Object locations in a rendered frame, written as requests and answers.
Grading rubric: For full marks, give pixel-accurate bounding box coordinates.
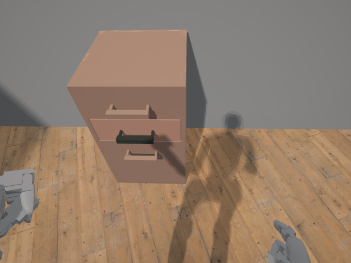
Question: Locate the left robot hand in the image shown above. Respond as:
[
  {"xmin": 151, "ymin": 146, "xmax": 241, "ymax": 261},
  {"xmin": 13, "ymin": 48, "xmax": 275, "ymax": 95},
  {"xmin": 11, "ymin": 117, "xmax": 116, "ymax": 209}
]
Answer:
[{"xmin": 0, "ymin": 168, "xmax": 39, "ymax": 238}]

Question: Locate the handle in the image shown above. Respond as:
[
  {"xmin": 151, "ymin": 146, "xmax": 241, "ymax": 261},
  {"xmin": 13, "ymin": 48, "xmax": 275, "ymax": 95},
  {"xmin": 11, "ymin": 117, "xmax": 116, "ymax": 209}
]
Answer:
[
  {"xmin": 116, "ymin": 130, "xmax": 154, "ymax": 144},
  {"xmin": 124, "ymin": 156, "xmax": 157, "ymax": 163},
  {"xmin": 105, "ymin": 110, "xmax": 149, "ymax": 119}
]

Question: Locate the drawer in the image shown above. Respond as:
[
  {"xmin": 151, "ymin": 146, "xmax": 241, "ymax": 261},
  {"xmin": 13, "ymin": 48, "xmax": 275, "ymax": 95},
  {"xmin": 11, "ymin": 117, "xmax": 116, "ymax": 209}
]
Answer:
[{"xmin": 89, "ymin": 119, "xmax": 181, "ymax": 141}]

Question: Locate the right robot hand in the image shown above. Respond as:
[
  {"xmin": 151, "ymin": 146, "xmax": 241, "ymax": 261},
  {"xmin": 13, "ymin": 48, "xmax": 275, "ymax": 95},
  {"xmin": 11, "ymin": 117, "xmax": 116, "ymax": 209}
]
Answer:
[{"xmin": 268, "ymin": 220, "xmax": 311, "ymax": 263}]

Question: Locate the cabinet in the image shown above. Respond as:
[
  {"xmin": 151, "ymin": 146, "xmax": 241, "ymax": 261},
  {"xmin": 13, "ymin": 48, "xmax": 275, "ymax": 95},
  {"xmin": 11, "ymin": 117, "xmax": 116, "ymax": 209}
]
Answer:
[{"xmin": 66, "ymin": 30, "xmax": 187, "ymax": 184}]

